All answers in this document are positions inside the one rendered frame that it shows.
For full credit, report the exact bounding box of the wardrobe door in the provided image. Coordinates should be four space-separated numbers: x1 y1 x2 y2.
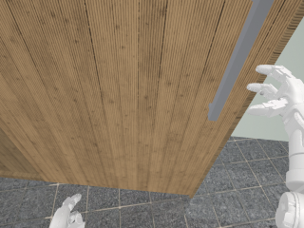
0 127 39 174
0 0 303 196

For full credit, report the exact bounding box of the robot right forearm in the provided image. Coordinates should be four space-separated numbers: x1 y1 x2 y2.
282 104 304 195

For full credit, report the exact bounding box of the handle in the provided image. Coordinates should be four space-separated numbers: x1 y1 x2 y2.
207 0 275 122

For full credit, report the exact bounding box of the robot right hand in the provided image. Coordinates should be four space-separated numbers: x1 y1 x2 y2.
246 65 304 118

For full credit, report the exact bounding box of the right robot upper arm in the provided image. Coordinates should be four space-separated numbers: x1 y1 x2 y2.
275 191 304 228

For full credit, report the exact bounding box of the robot left hand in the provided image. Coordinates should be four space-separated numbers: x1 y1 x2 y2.
49 193 86 228

